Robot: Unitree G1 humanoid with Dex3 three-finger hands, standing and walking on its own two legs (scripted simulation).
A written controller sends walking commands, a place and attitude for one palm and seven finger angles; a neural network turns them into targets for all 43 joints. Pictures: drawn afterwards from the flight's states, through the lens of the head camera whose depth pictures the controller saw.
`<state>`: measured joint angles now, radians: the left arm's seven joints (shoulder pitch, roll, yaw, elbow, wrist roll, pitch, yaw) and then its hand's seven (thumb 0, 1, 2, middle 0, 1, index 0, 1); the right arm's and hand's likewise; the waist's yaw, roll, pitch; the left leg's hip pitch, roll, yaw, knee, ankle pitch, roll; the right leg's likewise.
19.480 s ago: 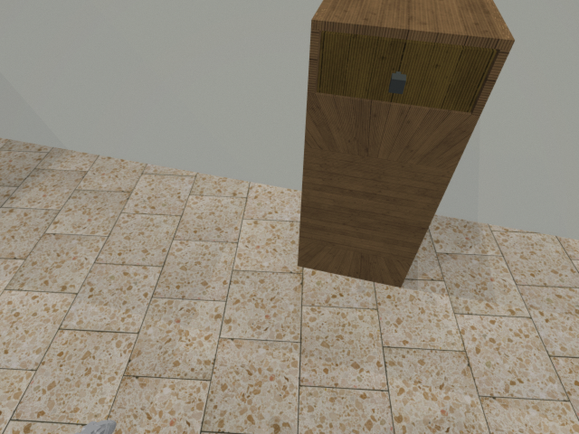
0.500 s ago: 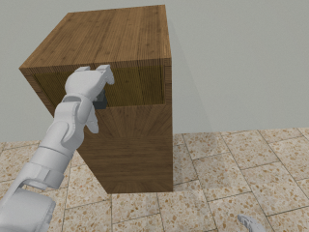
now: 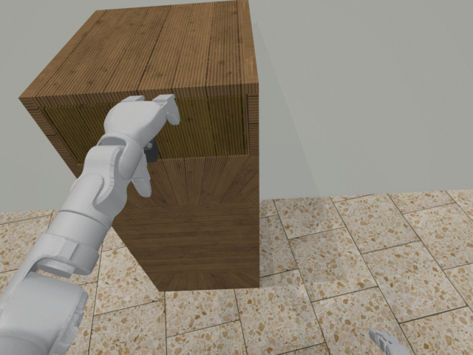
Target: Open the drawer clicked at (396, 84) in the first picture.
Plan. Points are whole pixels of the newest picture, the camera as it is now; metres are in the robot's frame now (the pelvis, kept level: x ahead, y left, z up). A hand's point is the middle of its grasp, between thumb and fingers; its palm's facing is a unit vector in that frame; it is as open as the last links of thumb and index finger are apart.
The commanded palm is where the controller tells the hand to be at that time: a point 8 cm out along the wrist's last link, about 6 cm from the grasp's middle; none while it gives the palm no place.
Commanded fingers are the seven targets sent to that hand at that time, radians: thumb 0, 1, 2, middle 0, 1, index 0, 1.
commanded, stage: re-aim the fingers above the handle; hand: left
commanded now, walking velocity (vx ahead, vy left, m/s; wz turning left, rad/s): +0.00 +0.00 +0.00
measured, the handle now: (149, 144) +0.47 +0.20 +0.11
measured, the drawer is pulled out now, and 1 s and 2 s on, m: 0.00 0.00 0.00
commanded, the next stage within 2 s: lower the fingers behind the handle in 1.08 s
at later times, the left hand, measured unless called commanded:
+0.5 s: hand (121, 140) +0.42 +0.22 +0.16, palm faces +0.01 -0.04 -1.00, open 13.7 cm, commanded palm +0.41 +0.21 +0.23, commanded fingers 0.00 -0.50 0.30 -0.30 -1.20 -0.30 -1.20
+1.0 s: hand (144, 123) +0.44 +0.18 +0.19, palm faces +0.09 -0.06 -0.99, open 13.5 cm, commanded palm +0.40 +0.22 +0.23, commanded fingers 0.00 -0.50 0.30 -0.30 -1.20 -0.30 -1.20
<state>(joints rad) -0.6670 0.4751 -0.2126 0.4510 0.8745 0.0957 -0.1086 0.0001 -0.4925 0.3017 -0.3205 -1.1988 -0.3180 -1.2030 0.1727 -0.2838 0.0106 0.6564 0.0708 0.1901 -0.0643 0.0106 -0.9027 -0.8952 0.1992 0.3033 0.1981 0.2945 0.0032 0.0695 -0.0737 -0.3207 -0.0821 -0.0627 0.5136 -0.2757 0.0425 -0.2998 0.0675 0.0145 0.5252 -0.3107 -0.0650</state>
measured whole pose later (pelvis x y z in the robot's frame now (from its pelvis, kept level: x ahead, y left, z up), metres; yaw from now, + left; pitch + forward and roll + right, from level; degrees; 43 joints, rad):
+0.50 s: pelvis +0.00 +0.00 +0.00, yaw +0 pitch +5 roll +1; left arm -0.67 0.52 -0.18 0.48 0.90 0.24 -0.13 0.00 -0.49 0.30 -0.33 -1.21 -0.34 -1.22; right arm 0.15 -0.28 0.03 0.64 0.08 0.21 -0.06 0.01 -0.90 -0.89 0.20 0.30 0.20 0.29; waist 0.01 0.07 -0.08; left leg -0.29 -0.08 -0.06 0.48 -0.27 0.04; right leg -0.27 0.07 0.02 0.50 -0.30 -0.06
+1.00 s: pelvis +0.00 +0.00 +0.00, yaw -2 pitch +5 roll +1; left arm -0.73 0.46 -0.17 0.52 0.91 0.21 -0.07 0.00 -0.49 0.30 -0.40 -1.26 -0.36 -1.26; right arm 0.13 -0.24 0.07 0.67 0.07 0.24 -0.05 0.01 -0.90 -0.89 0.20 0.30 0.20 0.29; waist 0.00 0.08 -0.09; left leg -0.28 -0.07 -0.02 0.46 -0.25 0.04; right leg -0.28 0.07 0.06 0.50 -0.29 -0.06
